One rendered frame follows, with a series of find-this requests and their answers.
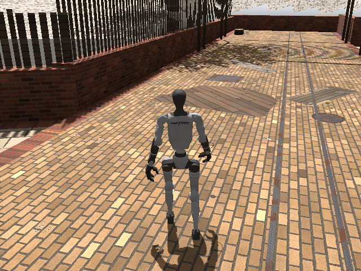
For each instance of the left robot hand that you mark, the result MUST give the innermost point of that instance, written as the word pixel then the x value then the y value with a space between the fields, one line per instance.
pixel 149 174

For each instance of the right robot forearm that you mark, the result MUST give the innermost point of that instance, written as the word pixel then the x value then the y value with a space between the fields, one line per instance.
pixel 205 146

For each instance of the left robot forearm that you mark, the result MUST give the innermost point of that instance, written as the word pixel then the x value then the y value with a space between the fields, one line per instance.
pixel 152 154

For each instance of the robot head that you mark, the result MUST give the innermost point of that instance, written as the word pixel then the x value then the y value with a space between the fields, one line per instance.
pixel 179 98

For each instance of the right robot hand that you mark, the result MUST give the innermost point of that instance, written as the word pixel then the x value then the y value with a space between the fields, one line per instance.
pixel 203 154

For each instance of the right robot upper arm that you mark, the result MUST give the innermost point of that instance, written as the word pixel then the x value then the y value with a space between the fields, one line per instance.
pixel 199 126

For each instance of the left robot upper arm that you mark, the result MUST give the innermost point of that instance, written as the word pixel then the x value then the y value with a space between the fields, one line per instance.
pixel 159 129

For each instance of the robot right thigh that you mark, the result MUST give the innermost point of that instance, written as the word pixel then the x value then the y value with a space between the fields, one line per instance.
pixel 194 172

